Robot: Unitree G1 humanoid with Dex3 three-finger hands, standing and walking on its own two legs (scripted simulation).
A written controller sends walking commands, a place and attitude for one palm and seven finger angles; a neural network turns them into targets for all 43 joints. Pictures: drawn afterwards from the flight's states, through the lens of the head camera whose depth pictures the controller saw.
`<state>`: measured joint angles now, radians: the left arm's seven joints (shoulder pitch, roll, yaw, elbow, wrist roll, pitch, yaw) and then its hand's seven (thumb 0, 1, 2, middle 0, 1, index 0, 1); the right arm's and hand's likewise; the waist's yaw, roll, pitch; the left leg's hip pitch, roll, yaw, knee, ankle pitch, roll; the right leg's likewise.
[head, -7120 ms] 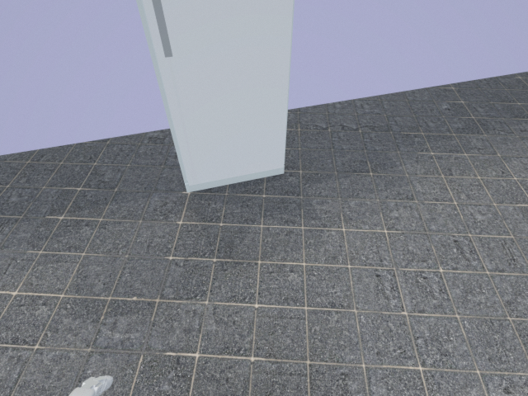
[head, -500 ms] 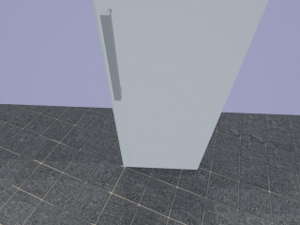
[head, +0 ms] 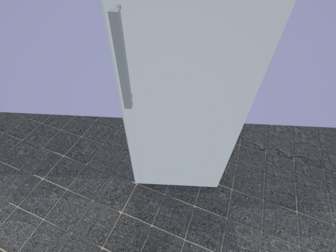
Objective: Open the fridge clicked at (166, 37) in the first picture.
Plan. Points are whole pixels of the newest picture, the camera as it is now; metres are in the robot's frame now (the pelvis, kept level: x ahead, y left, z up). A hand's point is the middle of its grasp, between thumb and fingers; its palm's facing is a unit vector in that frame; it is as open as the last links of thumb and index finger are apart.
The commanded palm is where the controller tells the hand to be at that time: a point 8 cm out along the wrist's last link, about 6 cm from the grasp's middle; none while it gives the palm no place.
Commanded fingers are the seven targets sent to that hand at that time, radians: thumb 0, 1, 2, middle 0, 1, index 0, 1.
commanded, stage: look again from close up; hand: left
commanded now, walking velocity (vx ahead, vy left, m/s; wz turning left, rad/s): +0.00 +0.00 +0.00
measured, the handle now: (124, 63) +0.60 +0.18 +0.15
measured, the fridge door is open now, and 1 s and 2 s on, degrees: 0 0 0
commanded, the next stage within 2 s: none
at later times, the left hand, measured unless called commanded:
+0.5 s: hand out of the picture -0.01 +0.15 -0.18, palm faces +0.07 -0.99 -0.14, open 7.4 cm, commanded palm none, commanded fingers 0.00 0.90 0.90 -0.20 -0.30 -0.20 -0.30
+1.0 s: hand out of the picture +0.01 +0.15 -0.17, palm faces +0.06 -0.99 -0.15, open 7.4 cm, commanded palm none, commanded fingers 0.00 0.90 0.90 -0.20 -0.30 -0.20 -0.30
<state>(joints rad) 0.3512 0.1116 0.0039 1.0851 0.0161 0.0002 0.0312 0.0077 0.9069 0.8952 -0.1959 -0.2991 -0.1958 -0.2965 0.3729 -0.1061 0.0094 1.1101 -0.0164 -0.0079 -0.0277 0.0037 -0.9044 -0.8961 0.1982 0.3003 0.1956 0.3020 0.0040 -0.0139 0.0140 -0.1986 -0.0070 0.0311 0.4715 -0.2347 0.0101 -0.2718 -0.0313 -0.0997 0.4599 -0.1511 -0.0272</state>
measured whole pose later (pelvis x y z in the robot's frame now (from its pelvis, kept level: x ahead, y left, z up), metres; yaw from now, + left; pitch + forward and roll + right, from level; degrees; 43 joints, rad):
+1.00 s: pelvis +0.02 +0.00 +0.00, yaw +0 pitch -2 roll +0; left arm 0.35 0.10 0.00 1.09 0.02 -0.01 0.03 0.01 0.91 0.90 -0.20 -0.30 -0.19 -0.30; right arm 0.34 -0.10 0.01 1.11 -0.01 -0.02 -0.04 0.00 -0.91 -0.90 0.20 0.30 0.20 0.30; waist 0.01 -0.01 0.03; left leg -0.15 -0.01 0.03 0.44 -0.25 0.01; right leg -0.24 -0.03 -0.10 0.44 -0.18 -0.02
